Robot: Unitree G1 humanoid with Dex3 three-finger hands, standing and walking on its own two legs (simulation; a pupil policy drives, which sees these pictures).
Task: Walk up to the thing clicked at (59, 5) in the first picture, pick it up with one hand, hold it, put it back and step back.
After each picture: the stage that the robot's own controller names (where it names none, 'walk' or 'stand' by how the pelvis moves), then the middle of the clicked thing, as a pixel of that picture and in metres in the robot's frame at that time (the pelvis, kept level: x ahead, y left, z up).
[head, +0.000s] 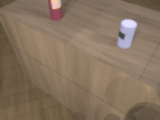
stand; out of the picture +0.85 +0.21 +0.11
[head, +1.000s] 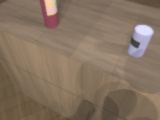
walk; (48, 1) +0.71 +0.19 +0.13
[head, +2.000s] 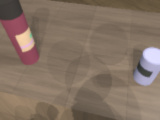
stand; (19, 34) +0.46 +0.24 +0.14
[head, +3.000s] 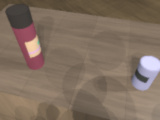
stand; (28, 41) +0.47 +0.24 +0.11
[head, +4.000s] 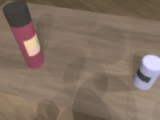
stand; (27, 39) +0.47 +0.24 +0.11
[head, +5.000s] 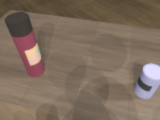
stand; (28, 49) +0.44 +0.23 +0.11
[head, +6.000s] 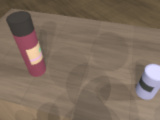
stand; (29, 48) +0.44 +0.23 +0.10
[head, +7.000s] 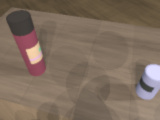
stand; (29, 47) +0.44 +0.23 +0.10
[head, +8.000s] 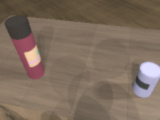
rise first; (27, 51) +0.44 +0.24 +0.11
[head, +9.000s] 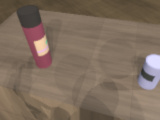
go down; (37, 40) +0.48 +0.23 +0.11
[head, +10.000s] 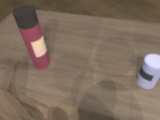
go down; (34, 41) +0.48 +0.23 +0.11
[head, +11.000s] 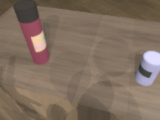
go down; (34, 36) +0.49 +0.23 +0.12
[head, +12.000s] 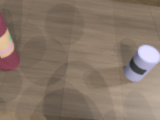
go down; out of the picture +0.43 +0.23 +0.13
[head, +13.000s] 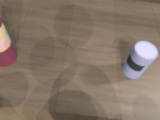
close in; out of the picture +0.45 +0.24 +0.14
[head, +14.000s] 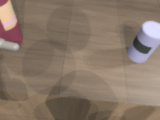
close; out of the picture +0.48 +0.22 +0.18
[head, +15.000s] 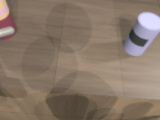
close; out of the picture +0.51 +0.22 +0.20
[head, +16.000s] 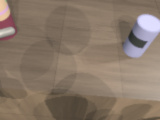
close; out of the picture +0.51 +0.22 +0.20
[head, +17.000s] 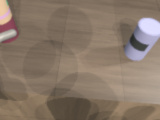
close; out of the picture +0.50 +0.22 +0.19
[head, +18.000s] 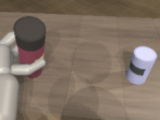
rise first; (31, 53) +0.38 +0.17 +0.17
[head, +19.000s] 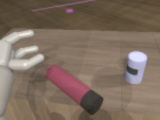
close; (71, 86) +0.37 +0.08 +0.04
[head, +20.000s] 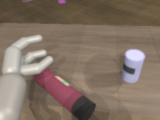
hold; (62, 91) +0.34 +0.11 +0.04
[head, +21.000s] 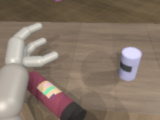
stand; (51, 97) +0.31 +0.14 +0.04
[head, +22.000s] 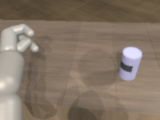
crouch; out of the picture +0.20 +0.19 -0.50
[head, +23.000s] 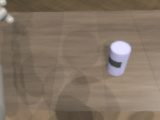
crouch; out of the picture -0.20 +0.34 -0.73
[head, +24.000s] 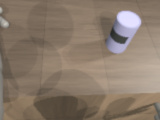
lower; out of the picture -0.18 +0.34 -0.67
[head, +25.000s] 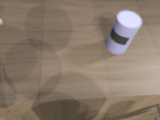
lower; out of the picture -0.19 +0.35 -0.66
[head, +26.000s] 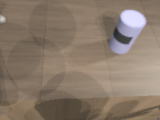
lower; out of the picture -0.18 +0.37 -0.66
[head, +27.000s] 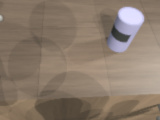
lower; out of the picture -0.18 +0.39 -0.65
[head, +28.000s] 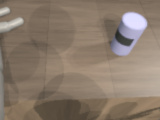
open; out of the picture -0.18 +0.39 -0.66
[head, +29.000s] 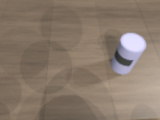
sink last; out of the picture -0.23 +0.41 -0.68
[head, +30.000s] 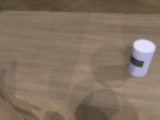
stand; out of the picture -0.16 +0.45 -0.69
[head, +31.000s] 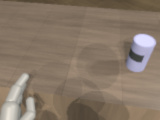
stand; out of the picture -0.15 +0.47 -0.67
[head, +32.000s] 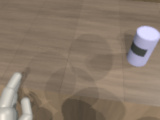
stand; out of the picture -0.14 +0.48 -0.65
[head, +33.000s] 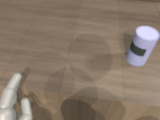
stand; out of the picture -0.14 +0.50 -0.65
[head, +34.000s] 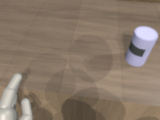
stand; out of the picture -0.13 +0.52 -0.66
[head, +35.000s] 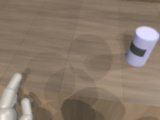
stand; out of the picture -0.13 +0.55 -0.66
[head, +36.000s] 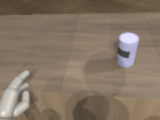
walk; out of the picture -0.08 +0.58 -0.69
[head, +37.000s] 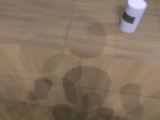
walk; out of the picture +0.08 +0.60 -0.72
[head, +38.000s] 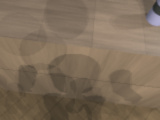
walk; out of the picture +0.05 +0.51 -0.72
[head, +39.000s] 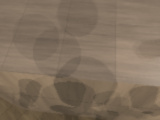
stand; out of the picture -0.09 +0.47 -0.72
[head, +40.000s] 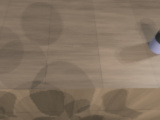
walk; out of the picture -0.15 +0.46 -0.73
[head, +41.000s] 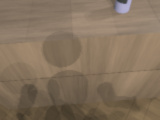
walk; out of the picture +0.04 +0.58 -0.71
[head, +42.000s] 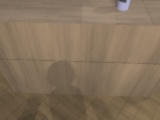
stand; out of the picture +0.28 +0.60 -0.73
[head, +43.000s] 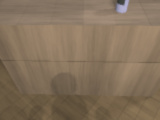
stand; out of the picture +0.33 +0.60 -0.74
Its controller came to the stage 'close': yes
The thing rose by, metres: 0.00
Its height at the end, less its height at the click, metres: -0.85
